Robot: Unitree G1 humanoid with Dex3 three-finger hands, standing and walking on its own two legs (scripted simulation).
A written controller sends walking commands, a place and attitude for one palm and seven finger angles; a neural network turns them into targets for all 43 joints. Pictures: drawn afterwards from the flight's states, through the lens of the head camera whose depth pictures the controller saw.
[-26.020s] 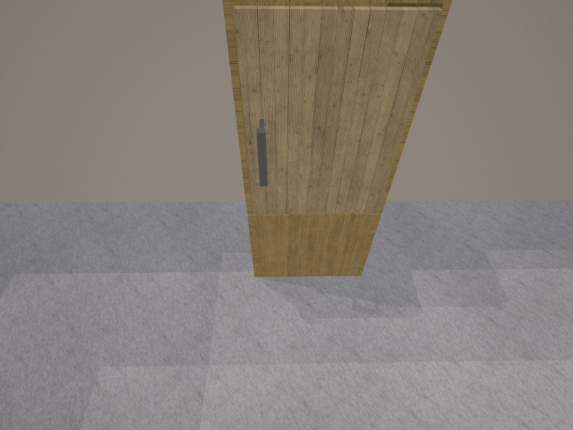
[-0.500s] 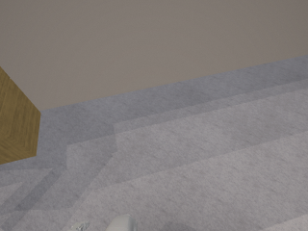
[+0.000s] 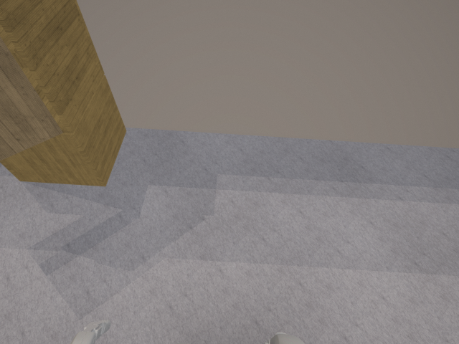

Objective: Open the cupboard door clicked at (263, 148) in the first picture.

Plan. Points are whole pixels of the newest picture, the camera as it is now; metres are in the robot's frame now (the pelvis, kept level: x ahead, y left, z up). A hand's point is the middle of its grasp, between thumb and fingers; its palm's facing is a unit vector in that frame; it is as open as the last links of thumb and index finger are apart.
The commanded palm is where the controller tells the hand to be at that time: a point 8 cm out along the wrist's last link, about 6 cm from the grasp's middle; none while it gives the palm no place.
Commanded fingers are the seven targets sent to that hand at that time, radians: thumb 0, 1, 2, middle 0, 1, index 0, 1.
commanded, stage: turn to face it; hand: left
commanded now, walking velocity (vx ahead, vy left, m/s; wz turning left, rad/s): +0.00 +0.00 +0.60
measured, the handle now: out of the picture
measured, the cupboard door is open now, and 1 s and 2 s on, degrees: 43 43 43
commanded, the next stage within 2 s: take the last steps up to it in 1.04 s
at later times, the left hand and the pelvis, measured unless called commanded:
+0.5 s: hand out of the picture -0.03 +0.19 -0.19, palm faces +0.36 -0.90 -0.23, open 7.4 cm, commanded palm none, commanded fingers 0.00 0.90 0.90 -0.20 -0.30 -0.20 -0.30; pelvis +0.00 -0.02 -0.02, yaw +20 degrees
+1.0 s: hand out of the picture +0.00 +0.16 -0.15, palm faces +0.52 -0.81 -0.28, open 7.4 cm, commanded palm none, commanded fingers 0.00 0.90 0.90 -0.20 -0.30 -0.20 -0.30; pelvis +0.03 -0.06 -0.01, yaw +33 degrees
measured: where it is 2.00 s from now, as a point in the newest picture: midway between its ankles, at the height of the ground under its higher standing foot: outside the picture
